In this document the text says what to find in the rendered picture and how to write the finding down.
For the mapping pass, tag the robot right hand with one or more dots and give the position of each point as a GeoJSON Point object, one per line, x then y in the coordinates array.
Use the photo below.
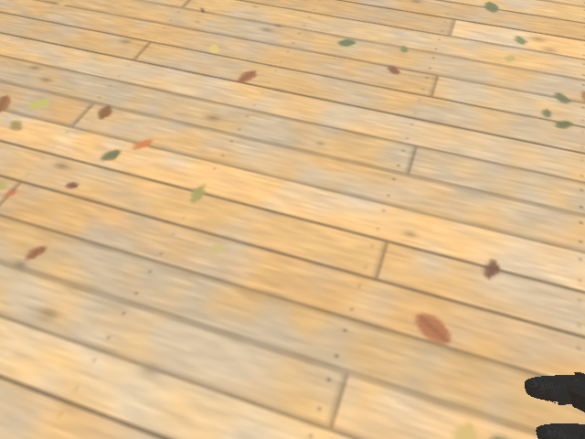
{"type": "Point", "coordinates": [564, 389]}

